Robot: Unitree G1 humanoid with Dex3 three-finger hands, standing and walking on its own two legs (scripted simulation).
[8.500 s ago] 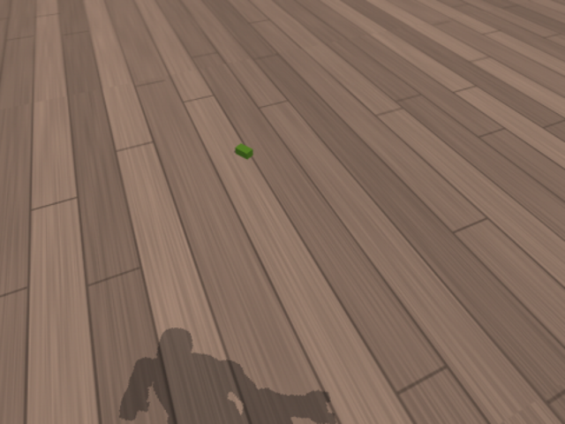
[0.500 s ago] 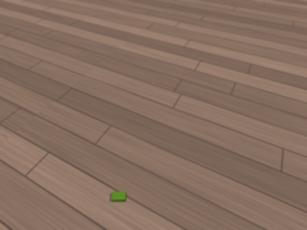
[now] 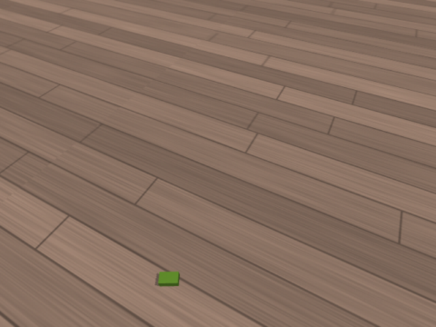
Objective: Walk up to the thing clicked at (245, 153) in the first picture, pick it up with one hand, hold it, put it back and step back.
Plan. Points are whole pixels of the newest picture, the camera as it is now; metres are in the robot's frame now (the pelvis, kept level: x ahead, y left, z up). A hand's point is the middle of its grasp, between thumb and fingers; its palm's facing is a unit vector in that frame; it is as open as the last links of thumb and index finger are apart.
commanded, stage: stand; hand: left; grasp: from above
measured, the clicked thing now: (169, 278) +0.45 +0.24 -0.76
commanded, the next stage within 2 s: rise first in 0.96 s
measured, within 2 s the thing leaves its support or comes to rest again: neither
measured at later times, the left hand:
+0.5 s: hand out of the picture +0.07 +0.25 -0.16, palm faces -0.03 -0.94 -0.34, open 7.4 cm
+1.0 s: hand out of the picture +0.07 +0.25 -0.16, palm faces -0.04 -0.94 -0.34, open 7.4 cm
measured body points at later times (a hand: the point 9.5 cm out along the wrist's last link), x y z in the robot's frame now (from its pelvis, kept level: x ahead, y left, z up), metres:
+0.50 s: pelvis +0.00 +0.00 +0.00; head +0.01 +0.00 +0.45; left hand +0.07 +0.30 -0.13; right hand +0.07 -0.30 -0.13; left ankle -0.02 +0.11 -0.75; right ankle -0.01 -0.12 -0.75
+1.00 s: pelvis +0.00 +0.00 +0.00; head +0.01 +0.00 +0.45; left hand +0.07 +0.30 -0.13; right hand +0.07 -0.30 -0.13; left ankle -0.02 +0.11 -0.75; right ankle -0.01 -0.12 -0.75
